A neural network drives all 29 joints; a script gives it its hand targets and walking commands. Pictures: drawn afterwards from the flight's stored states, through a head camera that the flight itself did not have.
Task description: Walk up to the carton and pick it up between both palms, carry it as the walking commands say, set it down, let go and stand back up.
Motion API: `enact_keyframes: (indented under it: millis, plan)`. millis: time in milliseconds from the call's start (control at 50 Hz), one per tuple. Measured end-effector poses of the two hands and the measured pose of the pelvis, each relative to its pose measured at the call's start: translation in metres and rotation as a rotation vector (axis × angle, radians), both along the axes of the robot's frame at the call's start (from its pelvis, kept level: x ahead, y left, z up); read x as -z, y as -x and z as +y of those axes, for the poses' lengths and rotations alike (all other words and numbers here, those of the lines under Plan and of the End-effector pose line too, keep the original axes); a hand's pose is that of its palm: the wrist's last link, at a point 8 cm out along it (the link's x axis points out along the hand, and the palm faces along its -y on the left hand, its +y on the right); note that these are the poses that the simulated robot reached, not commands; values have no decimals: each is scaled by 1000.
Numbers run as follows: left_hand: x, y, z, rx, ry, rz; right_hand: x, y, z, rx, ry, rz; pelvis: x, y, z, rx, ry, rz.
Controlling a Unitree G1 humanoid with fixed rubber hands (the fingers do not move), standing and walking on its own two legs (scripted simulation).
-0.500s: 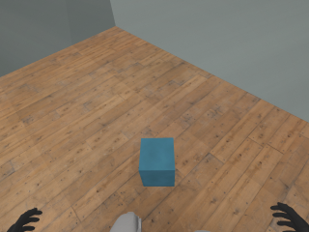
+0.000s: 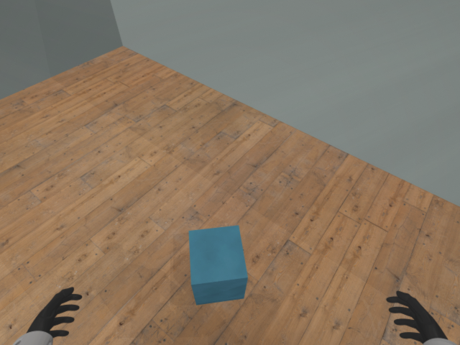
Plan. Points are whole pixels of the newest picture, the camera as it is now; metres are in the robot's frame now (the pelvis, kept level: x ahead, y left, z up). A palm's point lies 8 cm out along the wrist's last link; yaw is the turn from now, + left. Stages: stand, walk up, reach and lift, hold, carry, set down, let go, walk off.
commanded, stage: walk up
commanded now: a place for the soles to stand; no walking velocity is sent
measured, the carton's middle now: (217, 265) +0.50 +0.05 -0.64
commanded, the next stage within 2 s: none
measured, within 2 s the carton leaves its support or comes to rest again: neither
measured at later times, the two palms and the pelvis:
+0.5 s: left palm out of the picture +0.11 +0.31 -0.08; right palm out of the picture +0.10 -0.36 -0.09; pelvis +0.03 -0.02 +0.01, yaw +0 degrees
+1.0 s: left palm (67, 289) +0.23 +0.32 -0.07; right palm (398, 280) +0.25 -0.32 -0.08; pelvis +0.10 -0.01 +0.01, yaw +4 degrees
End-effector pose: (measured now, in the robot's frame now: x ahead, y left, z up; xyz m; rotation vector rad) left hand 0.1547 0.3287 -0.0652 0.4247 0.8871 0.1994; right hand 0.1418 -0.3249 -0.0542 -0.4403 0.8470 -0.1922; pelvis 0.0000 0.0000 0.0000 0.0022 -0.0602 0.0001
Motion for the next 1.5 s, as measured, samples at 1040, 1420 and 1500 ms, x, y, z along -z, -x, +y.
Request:
enact_keyframes:
  millis: [1040, 1420, 1500]
  plan:
    - [2, -80, -14, -115, 21, 59, 23, -109, -3, 16, -48, 150, -10, -106, -17, -83, 5, 18]
    - [15, -23, -18, -244, 41, 175, 34, -100, -12, 24, -29, 271, -14, -102, -27, -135, 11, 22]
    - [17, -10, -14, -258, 37, 186, 36, -94, -11, 26, -25, 286, -13, -97, -24, -144, 14, 21]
